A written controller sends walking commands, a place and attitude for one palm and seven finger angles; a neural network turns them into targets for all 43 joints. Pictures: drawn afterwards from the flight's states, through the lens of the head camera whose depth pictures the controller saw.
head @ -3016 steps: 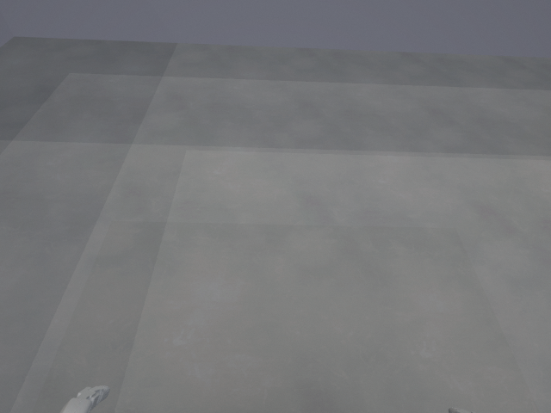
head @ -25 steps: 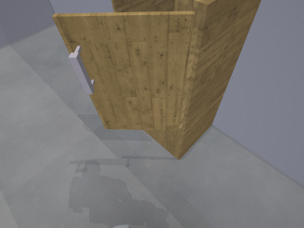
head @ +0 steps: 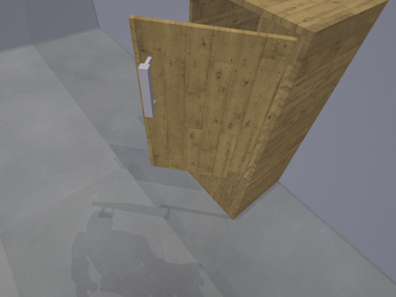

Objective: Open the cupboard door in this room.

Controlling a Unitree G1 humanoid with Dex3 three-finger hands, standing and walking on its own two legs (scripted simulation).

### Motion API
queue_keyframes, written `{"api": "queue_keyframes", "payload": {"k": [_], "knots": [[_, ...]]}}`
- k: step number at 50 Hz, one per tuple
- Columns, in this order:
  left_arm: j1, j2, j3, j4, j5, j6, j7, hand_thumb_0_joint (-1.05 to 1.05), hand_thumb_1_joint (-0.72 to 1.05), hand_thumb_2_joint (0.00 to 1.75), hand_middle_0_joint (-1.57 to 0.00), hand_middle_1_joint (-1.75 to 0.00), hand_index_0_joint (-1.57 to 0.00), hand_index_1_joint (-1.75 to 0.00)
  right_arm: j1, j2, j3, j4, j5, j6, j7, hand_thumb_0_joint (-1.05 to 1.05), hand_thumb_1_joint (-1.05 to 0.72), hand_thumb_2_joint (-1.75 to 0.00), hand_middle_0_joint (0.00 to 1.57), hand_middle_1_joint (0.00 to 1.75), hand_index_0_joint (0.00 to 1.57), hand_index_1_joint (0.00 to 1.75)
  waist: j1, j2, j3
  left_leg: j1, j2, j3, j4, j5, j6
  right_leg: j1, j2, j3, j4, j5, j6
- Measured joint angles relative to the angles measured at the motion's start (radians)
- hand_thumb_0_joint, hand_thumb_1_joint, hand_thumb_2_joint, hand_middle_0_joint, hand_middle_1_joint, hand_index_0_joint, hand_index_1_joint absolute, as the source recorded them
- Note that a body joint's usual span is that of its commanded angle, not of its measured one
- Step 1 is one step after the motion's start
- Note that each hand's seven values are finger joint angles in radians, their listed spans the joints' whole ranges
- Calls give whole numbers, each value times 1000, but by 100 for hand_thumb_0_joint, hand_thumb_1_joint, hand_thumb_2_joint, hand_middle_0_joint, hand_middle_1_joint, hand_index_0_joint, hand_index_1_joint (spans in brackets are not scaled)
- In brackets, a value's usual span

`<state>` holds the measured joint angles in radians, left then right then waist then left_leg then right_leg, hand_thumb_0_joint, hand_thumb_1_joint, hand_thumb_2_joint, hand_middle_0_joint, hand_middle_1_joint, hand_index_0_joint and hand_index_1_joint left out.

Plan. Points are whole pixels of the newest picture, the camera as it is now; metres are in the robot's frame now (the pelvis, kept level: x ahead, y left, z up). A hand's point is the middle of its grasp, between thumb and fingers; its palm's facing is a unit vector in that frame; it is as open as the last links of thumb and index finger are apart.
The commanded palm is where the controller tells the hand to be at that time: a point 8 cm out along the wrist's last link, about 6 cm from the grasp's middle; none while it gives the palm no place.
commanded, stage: come to a stop and stand still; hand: left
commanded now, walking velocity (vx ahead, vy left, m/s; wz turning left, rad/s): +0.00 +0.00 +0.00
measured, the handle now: (149, 88) +0.61 +0.20 +0.06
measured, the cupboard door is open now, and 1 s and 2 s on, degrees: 42 42 42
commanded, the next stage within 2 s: look again from close up in 0.40 s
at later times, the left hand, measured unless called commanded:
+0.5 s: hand out of the picture +0.02 +0.19 -0.17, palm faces -0.01 -0.99 -0.17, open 7.3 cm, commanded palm none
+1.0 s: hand out of the picture +0.03 +0.18 -0.17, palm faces -0.03 -0.97 -0.22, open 7.4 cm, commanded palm none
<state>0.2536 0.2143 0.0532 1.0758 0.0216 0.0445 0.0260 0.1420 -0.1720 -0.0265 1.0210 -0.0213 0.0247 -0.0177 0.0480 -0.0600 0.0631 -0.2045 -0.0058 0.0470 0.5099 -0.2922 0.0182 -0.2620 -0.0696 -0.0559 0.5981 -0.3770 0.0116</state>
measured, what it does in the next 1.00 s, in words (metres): stands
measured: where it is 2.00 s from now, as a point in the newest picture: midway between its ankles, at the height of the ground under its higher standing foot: outside the picture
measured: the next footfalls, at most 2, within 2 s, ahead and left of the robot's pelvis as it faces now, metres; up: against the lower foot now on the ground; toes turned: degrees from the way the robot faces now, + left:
none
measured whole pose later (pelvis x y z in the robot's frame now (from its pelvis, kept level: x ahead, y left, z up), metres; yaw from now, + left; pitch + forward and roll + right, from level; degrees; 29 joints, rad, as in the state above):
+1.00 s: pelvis +0.01 +0.00 +0.00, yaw -2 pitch -1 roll +1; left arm 0.27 0.15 -0.01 1.11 0.02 -0.01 0.04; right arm 0.27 -0.18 0.01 1.09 -0.01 -0.03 -0.03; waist 0.00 0.02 0.04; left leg -0.15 0.00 0.09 0.46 -0.29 0.02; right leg -0.19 -0.05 0.00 0.52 -0.31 0.02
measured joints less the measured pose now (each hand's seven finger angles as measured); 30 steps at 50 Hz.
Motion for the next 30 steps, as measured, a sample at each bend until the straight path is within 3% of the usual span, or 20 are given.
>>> {"api": "queue_keyframes", "payload": {"k": [5, 9, 16, 25, 30], "knots": [[9, -11, -14, 23, 1, -9, -8, 1, 91, 90, -19, -30, -20, -30, 19, 27, 19, 17, 5, -10, -11, 0, -91, -89, 20, 30, 20, 30, 2, 3, -3, 12, -18, 20, -22, 14, 9, 46, 3, 32, -59, 75, 3], [17, -44, -33, 44, -3, -27, -8, 1, 91, 90, -19, -30, -20, -30, 27, 11, 10, 34, 17, -21, -17, 0, -94, -89, 20, 30, 20, 30, -18, 46, -5, 29, -6, 23, -50, 25, 11, 77, 15, 34, -124, 109, 24], [4, -57, -41, 58, -6, -34, -1, 1, 91, 90, -19, -30, -20, -30, 85, 9, 18, 85, 14, -30, -15, 0, -93, -89, 20, 30, 20, 30, -39, 34, -20, 56, -6, 30, -90, 39, 14, 105, 18, 39, -171, 129, 25], [-13, -51, -40, 62, -10, -38, 6, 1, 92, 90, -19, -30, -20, -30, 161, 35, 28, 138, 12, -33, -21, 0, -92, -89, 20, 30, 20, 30, -53, 26, -14, 74, -6, 32, -105, 38, 14, 123, 18, 41, -187, 129, 26], [-7, -58, -61, 38, -3, -57, 21, 1, 92, 90, -20, -30, -20, -30, 187, 27, 34, 83, 10, -47, -6, 1, -91, -89, 20, 30, 20, 30, -69, 61, -6, 5, -1, 25, -9, -6, 19, 70, 20, 35, -120, 99, 23]]}}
